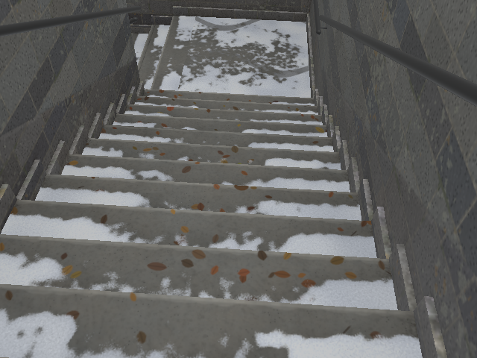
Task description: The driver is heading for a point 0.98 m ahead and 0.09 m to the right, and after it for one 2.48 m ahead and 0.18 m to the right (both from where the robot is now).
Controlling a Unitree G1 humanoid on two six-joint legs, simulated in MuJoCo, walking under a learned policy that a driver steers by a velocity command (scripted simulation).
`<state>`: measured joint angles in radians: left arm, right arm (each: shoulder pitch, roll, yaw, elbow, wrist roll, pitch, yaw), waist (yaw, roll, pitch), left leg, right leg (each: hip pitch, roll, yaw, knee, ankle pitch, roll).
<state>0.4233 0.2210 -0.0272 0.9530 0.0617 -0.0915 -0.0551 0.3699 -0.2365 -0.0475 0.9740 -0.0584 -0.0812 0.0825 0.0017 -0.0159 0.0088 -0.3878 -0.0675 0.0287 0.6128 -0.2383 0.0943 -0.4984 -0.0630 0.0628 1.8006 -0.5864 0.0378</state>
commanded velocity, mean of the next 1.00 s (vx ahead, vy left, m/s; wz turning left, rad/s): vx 0.50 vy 0.00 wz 0.18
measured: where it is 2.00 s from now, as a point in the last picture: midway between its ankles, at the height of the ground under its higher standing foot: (262, 254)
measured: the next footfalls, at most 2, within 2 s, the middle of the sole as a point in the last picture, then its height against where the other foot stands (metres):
right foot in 0.38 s outside the picture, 0.15 m lower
left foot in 0.92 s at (209, 341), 0.15 m lower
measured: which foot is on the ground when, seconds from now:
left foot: down 0.00-0.38, up 0.40-0.90, down 0.92-1.00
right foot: up 0.00-0.36, down 0.38-0.94, up 0.96-1.00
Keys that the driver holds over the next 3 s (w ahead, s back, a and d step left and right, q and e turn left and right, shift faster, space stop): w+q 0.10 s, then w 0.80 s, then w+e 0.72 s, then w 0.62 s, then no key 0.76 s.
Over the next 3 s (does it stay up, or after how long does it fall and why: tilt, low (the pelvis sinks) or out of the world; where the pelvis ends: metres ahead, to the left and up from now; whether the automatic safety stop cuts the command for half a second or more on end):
stays up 1.54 -0.15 -0.75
